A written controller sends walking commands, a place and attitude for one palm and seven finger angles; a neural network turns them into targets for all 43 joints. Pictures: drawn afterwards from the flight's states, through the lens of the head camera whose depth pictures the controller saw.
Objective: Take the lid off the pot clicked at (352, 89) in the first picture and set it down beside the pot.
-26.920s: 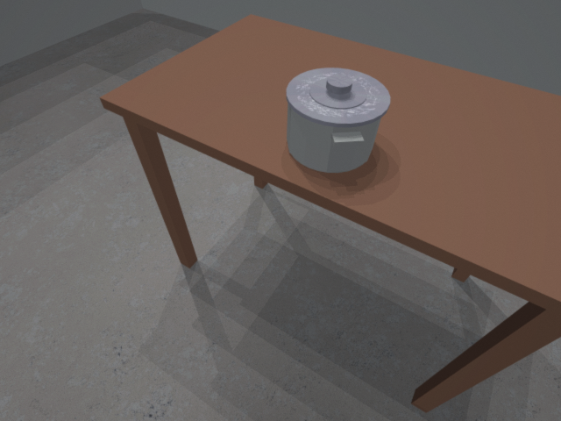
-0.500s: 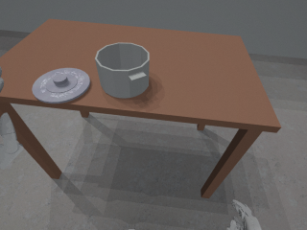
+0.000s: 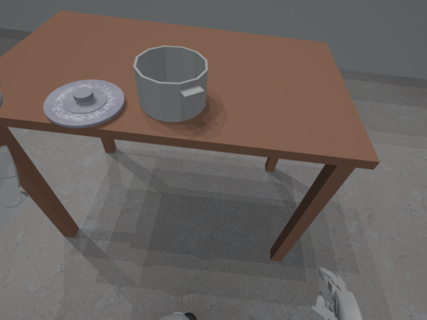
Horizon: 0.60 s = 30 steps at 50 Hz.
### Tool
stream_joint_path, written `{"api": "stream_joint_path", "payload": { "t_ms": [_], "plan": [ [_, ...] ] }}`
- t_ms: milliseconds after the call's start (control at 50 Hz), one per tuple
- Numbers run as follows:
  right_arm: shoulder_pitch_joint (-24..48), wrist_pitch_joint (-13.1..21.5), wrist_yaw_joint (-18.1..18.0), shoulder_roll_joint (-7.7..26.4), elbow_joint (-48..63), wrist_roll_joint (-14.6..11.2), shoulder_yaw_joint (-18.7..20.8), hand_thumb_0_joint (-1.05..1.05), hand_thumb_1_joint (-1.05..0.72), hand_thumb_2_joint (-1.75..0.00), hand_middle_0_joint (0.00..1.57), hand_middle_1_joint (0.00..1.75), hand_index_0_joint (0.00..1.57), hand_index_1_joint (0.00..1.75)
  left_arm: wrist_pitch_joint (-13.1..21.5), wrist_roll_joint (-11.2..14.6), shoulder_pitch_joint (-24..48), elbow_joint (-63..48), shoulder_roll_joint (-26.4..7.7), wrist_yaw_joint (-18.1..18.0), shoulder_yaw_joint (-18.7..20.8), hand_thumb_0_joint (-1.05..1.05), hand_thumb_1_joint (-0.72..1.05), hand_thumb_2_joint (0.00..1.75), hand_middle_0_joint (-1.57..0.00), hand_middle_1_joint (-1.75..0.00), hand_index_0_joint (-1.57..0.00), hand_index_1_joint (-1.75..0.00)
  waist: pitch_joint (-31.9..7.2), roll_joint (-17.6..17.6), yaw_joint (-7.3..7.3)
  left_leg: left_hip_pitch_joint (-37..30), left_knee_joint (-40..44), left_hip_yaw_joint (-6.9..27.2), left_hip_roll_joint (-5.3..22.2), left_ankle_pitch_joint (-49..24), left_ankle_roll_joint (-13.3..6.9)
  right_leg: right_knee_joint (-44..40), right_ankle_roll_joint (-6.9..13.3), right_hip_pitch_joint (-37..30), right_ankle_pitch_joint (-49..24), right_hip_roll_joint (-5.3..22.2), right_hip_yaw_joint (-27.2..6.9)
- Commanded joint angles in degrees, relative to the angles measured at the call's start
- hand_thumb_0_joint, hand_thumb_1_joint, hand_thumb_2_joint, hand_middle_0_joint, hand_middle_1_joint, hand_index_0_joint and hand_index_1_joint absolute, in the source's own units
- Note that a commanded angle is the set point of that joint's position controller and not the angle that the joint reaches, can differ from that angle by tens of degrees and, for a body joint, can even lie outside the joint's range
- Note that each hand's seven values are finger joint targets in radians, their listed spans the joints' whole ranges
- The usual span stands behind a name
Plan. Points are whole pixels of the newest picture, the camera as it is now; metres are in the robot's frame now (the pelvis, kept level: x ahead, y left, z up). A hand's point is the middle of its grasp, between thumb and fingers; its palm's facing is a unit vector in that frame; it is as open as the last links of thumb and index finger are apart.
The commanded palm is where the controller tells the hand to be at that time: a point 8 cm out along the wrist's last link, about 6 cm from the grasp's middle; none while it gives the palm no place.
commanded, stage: step back with the hand held close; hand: left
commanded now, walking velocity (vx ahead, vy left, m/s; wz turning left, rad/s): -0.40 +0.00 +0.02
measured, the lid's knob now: (83, 94) +0.61 +0.37 +0.06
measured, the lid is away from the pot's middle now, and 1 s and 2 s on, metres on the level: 0.23 0.23 0.23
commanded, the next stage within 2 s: stop stepping back and stand still in 0.42 s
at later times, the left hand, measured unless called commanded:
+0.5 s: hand out of the picture +0.13 +0.23 +0.23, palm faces +0.26 -0.84 -0.47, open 7.4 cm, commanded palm none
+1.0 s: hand out of the picture +0.08 +0.28 +0.23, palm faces +0.35 -0.84 -0.40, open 7.4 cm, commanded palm +0.03 +0.34 +0.24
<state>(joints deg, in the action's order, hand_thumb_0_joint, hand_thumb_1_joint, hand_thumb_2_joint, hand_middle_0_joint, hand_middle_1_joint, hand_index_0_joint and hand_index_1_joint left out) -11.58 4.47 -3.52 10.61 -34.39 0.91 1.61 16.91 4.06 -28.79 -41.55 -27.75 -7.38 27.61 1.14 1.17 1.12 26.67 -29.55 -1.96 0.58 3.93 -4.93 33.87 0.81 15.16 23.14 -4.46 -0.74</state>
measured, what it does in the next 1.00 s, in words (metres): walks backwards: right foot, then left foot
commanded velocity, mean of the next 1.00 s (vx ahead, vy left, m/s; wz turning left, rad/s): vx -0.14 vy -0.02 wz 0.03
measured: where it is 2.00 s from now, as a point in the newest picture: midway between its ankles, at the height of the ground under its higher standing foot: outside the picture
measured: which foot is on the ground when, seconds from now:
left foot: down 0.00-0.52, up 0.54-0.60, down 0.62-1.00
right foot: down 0.00-0.24, up 0.26-0.48, down 0.50-1.00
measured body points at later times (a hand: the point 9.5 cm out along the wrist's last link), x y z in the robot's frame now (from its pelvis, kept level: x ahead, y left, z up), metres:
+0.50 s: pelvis -0.07 +0.02 +0.01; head -0.05 +0.06 +0.45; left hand +0.11 +0.28 +0.25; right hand +0.07 -0.22 -0.06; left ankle +0.07 +0.08 -0.73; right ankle -0.13 -0.11 -0.73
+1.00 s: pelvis -0.12 +0.06 +0.00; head -0.13 +0.08 +0.45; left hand +0.05 +0.32 +0.25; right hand +0.00 -0.19 -0.09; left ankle -0.06 +0.14 -0.73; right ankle -0.15 -0.05 -0.73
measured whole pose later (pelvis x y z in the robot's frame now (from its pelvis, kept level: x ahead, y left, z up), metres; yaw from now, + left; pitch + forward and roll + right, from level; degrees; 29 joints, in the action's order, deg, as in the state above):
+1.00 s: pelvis -0.12 +0.06 +0.00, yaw -3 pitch -1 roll -4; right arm -15.8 4.1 -3.8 11.4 -38.6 -0.2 0.5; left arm 11.9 3.5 -32.2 -41.7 -24.3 -7.4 24.3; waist -2.1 1.3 1.1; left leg 20.2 -35.6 2.1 -0.8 14.9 -1.5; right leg 28.6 1.1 9.7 18.0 -3.5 3.2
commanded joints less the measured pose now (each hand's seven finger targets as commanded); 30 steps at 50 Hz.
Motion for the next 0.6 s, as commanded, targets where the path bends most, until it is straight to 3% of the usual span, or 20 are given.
{"api": "stream_joint_path", "payload": {
  "t_ms": [0, 40, 60, 80, 100, 120, 160, 200, 240, 260, 300, 340, 400, 420, 480, 500, 520, 540, 560, 580],
  "plan": [
    [3.4, 3.2, 0.0, 7.8, 9.5, 0.4, 3.5, 0.00, -0.90, -0.90, 0.20, 0.30, 0.20, 0.30, 2.8, 1.3, -1.7, -10.2, -8.6, -1.2, 7.6, 0.00, 0.90, 0.90, -0.20, -0.30, -0.20, -0.30, -11.7, 9.4, -0.89, -4.1, 19.4, 14.9, 13.4, 24.7, 4.2, -3.5, 2.2, -6.5, 2.7, 0.8, 0.4],
    [2.3, 2.7, 0.2, 7.7, 9.1, 0.0, 3.3, 0.00, -0.90, -0.90, 0.20, 0.30, 0.20, 0.30, 2.9, 1.0, -1.1, -11.7, -8.6, -1.0, 5.9, 0.00, 0.90, 0.90, -0.20, -0.30, -0.20, -0.30, -11.8, 4.1, -0.07, -10.6, 8.5, 8.2, 8.1, 19.0, 6.0, -14.8, 4.1, -0.6, -1.1, 6.4, -3.7],
    [1.1, 2.6, 0.3, 7.4, 8.1, 0.1, 3.2, 0.00, -0.90, -0.90, 0.20, 0.30, 0.20, 0.30, 3.1, 0.9, -1.0, -11.5, -9.9, -1.3, 6.6, 0.00, 0.90, 0.90, -0.20, -0.30, -0.20, -0.30, -11.2, -1.0, 0.52, -17.1, -1.5, 5.6, 5.0, 14.2, 6.5, -20.0, 6.1, 8.0, -2.5, 12.7, -9.8],
    [1.6, 2.9, 0.1, 7.4, 7.6, 0.0, 2.6, 0.00, -0.90, -0.90, 0.20, 0.30, 0.20, 0.30, 3.4, 0.4, 3.2, -12.7, -9.2, -1.6, 4.2, 0.00, 0.90, 0.90, -0.20, -0.30, -0.20, -0.30, -9.8, -5.1, 0.84, -19.8, -9.3, 4.3, 2.1, 13.6, 6.6, -22.5, 7.2, 13.6, -5.7, 17.4, -12.7],
    [1.8, 3.3, -0.1, 8.0, 7.0, -0.4, 3.1, 0.00, -0.90, -0.90, 0.20, 0.30, 0.20, 0.30, 3.0, -0.2, 5.0, -12.5, -10.4, -1.8, 5.2, 0.00, 0.90, 0.90, -0.20, -0.30, -0.20, -0.30, -8.5, -7.7, 0.84, -19.8, -15.2, 4.7, 1.1, 16.3, 6.3, -23.1, 7.7, 18.5, -2.3, 19.9, -13.9],
    [1.8, 2.9, -0.1, 7.6, 6.6, -0.5, 3.0, 0.00, -0.90, -0.90, 0.20, 0.30, 0.20, 0.30, 2.0, -0.4, 4.5, -9.8, -8.4, -2.0, 4.1, 0.00, 0.90, 0.90, -0.20, -0.30, -0.20, -0.30, -5.8, -9.7, 1.21, -18.2, -18.4, 5.7, 0.8, 16.2, 5.7, -22.7, 7.8, 20.2, -2.2, 20.6, -12.5],
    [3.2, 2.4, -0.2, 7.4, 6.5, -0.6, 2.2, 0.00, -0.90, -0.90, 0.20, 0.30, 0.20, 0.30, 1.5, -0.6, 6.8, -9.4, -7.8, -1.8, 3.3, 0.00, 0.90, 0.90, -0.20, -0.30, -0.20, -0.30, -1.8, -6.2, 2.03, -14.6, -10.0, 7.2, 2.2, 12.5, 5.2, -16.5, 5.5, 16.8, -12.1, 16.4, -6.9],
    [4.7, 3.1, -1.2, 9.3, 7.7, -0.7, 2.0, 0.00, -0.90, -0.90, 0.20, 0.30, 0.20, 0.30, 1.9, -0.2, 6.1, -8.5, -7.4, -1.5, 3.9, 0.00, 0.90, 0.90, -0.20, -0.30, -0.20, -0.30, 0.0, 9.0, 0.68, -6.7, 10.5, 14.8, 8.4, -0.7, 3.0, -4.8, 0.2, 6.7, -13.1, 3.5, 0.3],
    [4.3, 4.4, -0.8, 9.2, 8.6, 0.1, 2.6, 0.00, -0.90, -0.90, 0.20, 0.30, 0.20, 0.30, 3.0, 0.8, 2.5, -7.7, -8.5, -0.7, 6.3, 0.00, 0.90, 0.90, -0.20, -0.30, -0.20, -0.30, -6.5, 14.8, -0.21, -0.9, 23.6, 24.7, 16.3, 21.4, 0.7, 10.1, 0.0, -1.6, 5.0, -1.4, -1.3],
    [4.1, 4.8, -0.7, 9.0, 9.0, 1.1, 2.4, 0.00, -0.90, -0.90, 0.20, 0.30, 0.20, 0.30, 2.7, 1.1, 2.2, -9.7, -8.7, -0.8, 6.8, 0.00, 0.90, 0.90, -0.20, -0.30, -0.20, -0.30, -7.0, 15.9, -0.14, 0.1, 24.5, 28.0, 17.8, 22.7, -0.5, 15.2, 0.2, 0.1, 7.6, -1.5, -4.0],
    [2.7, 5.3, -0.1, 7.9, 8.5, 1.3, 2.8, 0.00, -0.90, -0.90, 0.20, 0.30, 0.20, 0.30, 1.8, 1.6, 0.0, -11.6, -8.1, -1.0, 6.8, 0.00, 0.90, 0.90, -0.20, -0.30, -0.20, -0.30, -10.5, 7.5, -0.82, -5.4, 21.1, 23.0, 15.9, 16.3, -0.6, 12.6, 0.4, 1.0, 6.8, -0.7, -3.8],
    [3.3, 5.6, 0.5, 7.8, 9.2, 0.8, 2.8, 0.00, -0.90, -0.90, 0.20, 0.30, 0.20, 0.30, 1.2, 1.6, -3.9, -14.8, -7.3, -0.9, 5.4, 0.00, 0.90, 0.90, -0.20, -0.30, -0.20, -0.30, -13.5, 10.5, -1.43, -9.6, 20.9, 17.0, 13.1, 15.5, 1.4, 2.6, 0.4, -1.6, 5.3, -0.4, -0.5],
    [2.6, 5.2, 0.3, 8.2, 8.5, 1.1, 2.6, 0.00, -0.90, -0.90, 0.20, 0.30, 0.20, 0.30, 1.6, 1.5, -5.2, -16.3, -8.6, -0.6, 5.2, 0.00, 0.90, 0.90, -0.20, -0.30, -0.20, -0.30, -12.6, 11.5, -1.20, -7.0, 21.3, 13.3, 10.1, 18.5, 5.7, -11.9, 1.4, -9.4, -2.6, -0.4, 2.0],
    [2.0, 4.8, 0.0, 8.4, 7.9, 1.0, 2.6, 0.00, -0.90, -0.90, 0.20, 0.30, 0.20, 0.30, 2.2, 1.4, -4.2, -16.5, -9.7, -0.4, 5.7, 0.00, 0.90, 0.90, -0.20, -0.30, -0.20, -0.30, -12.1, 10.1, -0.71, -7.8, 18.6, 10.9, 8.8, 18.9, 6.9, -15.4, 2.2, -8.9, -4.0, 1.3, 1.3],
    [0.9, 4.4, -0.7, 7.3, 5.2, 1.2, 1.9, 0.00, -0.90, -0.90, 0.20, 0.30, 0.20, 0.30, 4.1, 1.5, 1.2, -13.7, -11.5, -1.6, 6.7, 0.00, 0.90, 0.90, -0.20, -0.30, -0.20, -0.30, -9.7, -0.4, 0.73, -19.7, -5.1, 5.6, 3.0, 11.5, 7.3, -23.0, 7.1, 10.7, -9.7, 16.4, -8.2],
    [0.7, 5.6, 2.4, 16.8, -8.3, -2.5, 4.9, 0.00, -0.90, -0.90, 0.20, 0.30, 0.20, 0.30, -9.0, -5.6, 1.4, 42.3, 6.3, 7.0, -20.8, 0.00, 0.90, 0.90, -0.20, -0.30, -0.20, -0.30, -5.6, 2.2, 5.48, -13.0, -26.4, 13.3, 6.9, 2.2, 5.5, -9.5, 7.1, 19.6, -19.8, 24.6, -6.5],
    [5.2, 4.3, 1.3, 7.8, 8.0, -2.6, 5.2, 0.00, -0.90, -0.90, 0.20, 0.30, 0.20, 0.30, 0.0, 1.0, 19.1, -26.2, -13.5, 1.5, 7.3, 0.00, 0.90, 0.90, -0.20, -0.30, -0.20, -0.30, -14.8, -10.7, -0.37, -25.8, -21.0, 7.1, -0.6, 17.9, 6.8, -20.0, 6.5, 20.0, -2.3, 17.9, -4.9],
    [2.9, 4.7, -1.2, 7.5, 7.1, -1.7, 3.0, 0.00, -0.90, -0.90, 0.20, 0.30, 0.20, 0.30, 1.4, 1.0, 7.8, -17.2, -15.4, -0.4, 9.0, 0.00, 0.90, 0.90, -0.20, -0.30, -0.20, -0.30, -5.5, -13.9, 1.92, -20.3, -18.5, 6.9, 1.2, 18.2, 5.6, -19.8, 7.1, 20.6, 4.1, 18.4, -5.8],
    [3.4, 3.8, -1.7, 7.5, 6.9, -1.4, 2.4, 0.00, -0.90, -0.90, 0.20, 0.30, 0.20, 0.30, -1.1, 1.2, 2.5, -12.9, -12.7, -1.2, 8.8, 0.00, 0.90, 0.90, -0.20, -0.30, -0.20, -0.30, -4.4, -11.8, 1.15, -16.9, -13.2, 6.2, 0.6, 15.9, 5.3, -17.5, 6.7, 17.3, 2.9, 16.1, -5.3],
    [3.5, 3.3, -1.9, 7.3, 7.6, -1.8, 1.5, 0.00, -0.90, -0.90, 0.20, 0.30, 0.20, 0.30, -1.9, 1.3, -1.3, -10.9, -8.3, -1.3, 6.6, 0.00, 0.90, 0.90, -0.20, -0.30, -0.20, -0.30, -2.6, -2.3, 1.49, -13.8, -5.7, 7.4, 1.9, 15.0, 4.6, -13.9, 5.3, 13.3, -0.3, 13.5, -4.2]
  ]
}}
